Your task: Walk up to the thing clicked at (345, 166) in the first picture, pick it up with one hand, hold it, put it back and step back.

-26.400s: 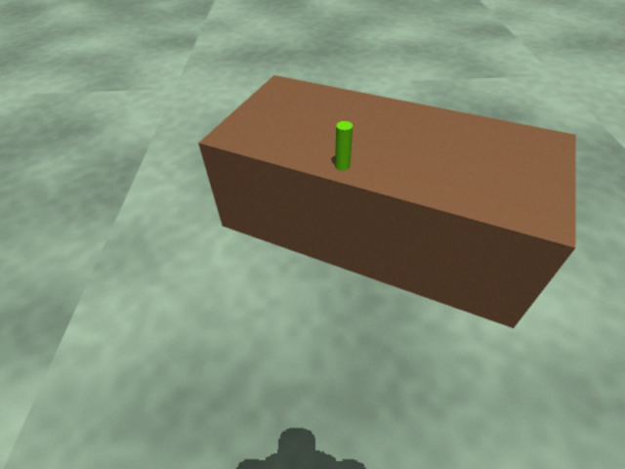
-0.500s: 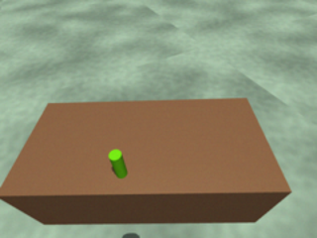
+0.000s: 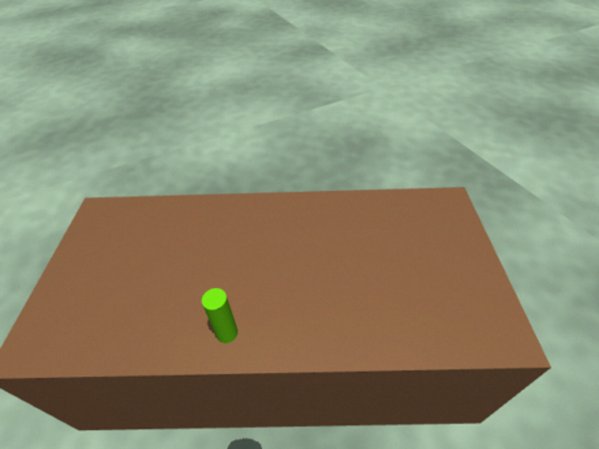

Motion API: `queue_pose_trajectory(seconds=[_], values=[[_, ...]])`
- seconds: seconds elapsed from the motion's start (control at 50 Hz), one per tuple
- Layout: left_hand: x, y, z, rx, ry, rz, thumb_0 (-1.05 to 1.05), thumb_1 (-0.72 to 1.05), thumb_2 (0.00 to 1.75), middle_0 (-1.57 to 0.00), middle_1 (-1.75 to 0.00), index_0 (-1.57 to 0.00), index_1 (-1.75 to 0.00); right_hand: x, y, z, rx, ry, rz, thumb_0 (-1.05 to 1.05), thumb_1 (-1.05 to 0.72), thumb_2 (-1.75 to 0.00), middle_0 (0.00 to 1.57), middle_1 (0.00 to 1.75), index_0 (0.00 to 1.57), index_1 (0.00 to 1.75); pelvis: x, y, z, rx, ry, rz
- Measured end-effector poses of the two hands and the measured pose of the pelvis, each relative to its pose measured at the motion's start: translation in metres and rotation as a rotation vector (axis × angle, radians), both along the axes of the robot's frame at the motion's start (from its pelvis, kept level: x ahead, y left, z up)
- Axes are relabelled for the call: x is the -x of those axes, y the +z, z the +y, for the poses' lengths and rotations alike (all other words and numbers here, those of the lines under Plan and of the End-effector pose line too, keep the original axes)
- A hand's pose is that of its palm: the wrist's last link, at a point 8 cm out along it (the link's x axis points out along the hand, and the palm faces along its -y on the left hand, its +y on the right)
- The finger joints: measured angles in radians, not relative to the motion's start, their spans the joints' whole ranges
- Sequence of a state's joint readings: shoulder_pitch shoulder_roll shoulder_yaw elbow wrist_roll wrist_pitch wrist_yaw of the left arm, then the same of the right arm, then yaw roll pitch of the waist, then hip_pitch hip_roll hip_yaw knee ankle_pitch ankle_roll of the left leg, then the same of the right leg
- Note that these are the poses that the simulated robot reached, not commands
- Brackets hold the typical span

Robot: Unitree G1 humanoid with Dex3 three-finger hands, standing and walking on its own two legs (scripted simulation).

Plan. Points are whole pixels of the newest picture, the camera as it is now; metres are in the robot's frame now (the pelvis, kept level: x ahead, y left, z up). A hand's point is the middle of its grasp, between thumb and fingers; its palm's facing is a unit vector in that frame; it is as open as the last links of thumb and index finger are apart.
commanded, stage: stand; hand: left
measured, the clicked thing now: (221, 317) +0.45 +0.21 -0.25
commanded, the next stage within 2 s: step back in 0.64 s
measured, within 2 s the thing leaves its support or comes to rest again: neither
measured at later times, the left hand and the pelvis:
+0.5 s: hand out of the picture +0.06 +0.25 -0.16, palm faces -0.02 -0.94 -0.34, open 7.4 cm; pelvis +0.00 +0.00 +0.00, yaw +0 degrees
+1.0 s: hand out of the picture +0.01 +0.25 -0.16, palm faces -0.02 -0.90 -0.43, open 7.4 cm; pelvis -0.06 -0.03 -0.02, yaw +0 degrees
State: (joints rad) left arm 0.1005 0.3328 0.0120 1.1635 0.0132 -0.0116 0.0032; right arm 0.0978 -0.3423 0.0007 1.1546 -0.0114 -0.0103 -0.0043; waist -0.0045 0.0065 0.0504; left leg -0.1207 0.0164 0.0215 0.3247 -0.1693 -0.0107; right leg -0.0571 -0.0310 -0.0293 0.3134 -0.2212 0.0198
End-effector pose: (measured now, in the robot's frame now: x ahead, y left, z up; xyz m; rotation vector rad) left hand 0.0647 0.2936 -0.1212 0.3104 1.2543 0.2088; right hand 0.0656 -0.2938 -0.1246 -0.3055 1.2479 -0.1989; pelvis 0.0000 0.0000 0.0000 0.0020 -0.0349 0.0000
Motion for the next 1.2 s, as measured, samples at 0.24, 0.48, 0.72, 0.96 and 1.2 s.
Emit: queue_pose_trajectory(seconds=[0.24,0.48,0.72,0.96,1.2], values=[[0.001,0.0,0.001,0.001,0.0,0.001,0.0,0.9,0.89,-0.21,-0.3,-0.2,-0.3,0.001,0.001,-0.001,0.002,-0.003,0.003,0.01,-0.91,-0.9,0.2,0.3,0.2,0.3,0.0,0.0,0.0,0.001,0.0,-0.002],[0.006,-0.002,0.001,0.007,0.0,0.005,0.0,0.9,0.89,-0.21,-0.3,-0.2,-0.3,0.005,0.002,0.0,0.002,-0.003,0.005,0.01,-0.91,-0.9,0.2,0.3,0.2,0.3,0.002,0.0,0.001,0.002,0.003,-0.002],[0.008,-0.004,0.009,-0.004,0.017,0.001,0.0,0.9,0.89,-0.21,-0.3,-0.2,-0.3,0.006,0.0,-0.004,0.002,-0.016,0.011,0.01,-0.91,-0.9,0.2,0.3,0.2,0.3,0.012,-0.004,0.002,0.002,0.004,0.01],[0.049,-0.002,-0.001,-0.098,0.008,0.006,0.0,0.9,0.89,-0.2,-0.3,-0.2,-0.3,0.002,-0.025,-0.045,0.018,0.006,-0.046,0.01,-0.91,-0.9,0.2,0.3,0.2,0.3,0.056,-0.025,-0.027,-0.017,0.012,0.005],[0.069,0.009,-0.004,-0.102,0.022,-0.101,0.0,0.9,0.89,-0.21,-0.3,-0.2,-0.3,0.056,-0.03,-0.033,0.022,0.09,0.052,0.01,-0.91,-0.9,0.2,0.3,0.2,0.3,0.095,-0.02,-0.021,-0.013,0.072,0.032]])
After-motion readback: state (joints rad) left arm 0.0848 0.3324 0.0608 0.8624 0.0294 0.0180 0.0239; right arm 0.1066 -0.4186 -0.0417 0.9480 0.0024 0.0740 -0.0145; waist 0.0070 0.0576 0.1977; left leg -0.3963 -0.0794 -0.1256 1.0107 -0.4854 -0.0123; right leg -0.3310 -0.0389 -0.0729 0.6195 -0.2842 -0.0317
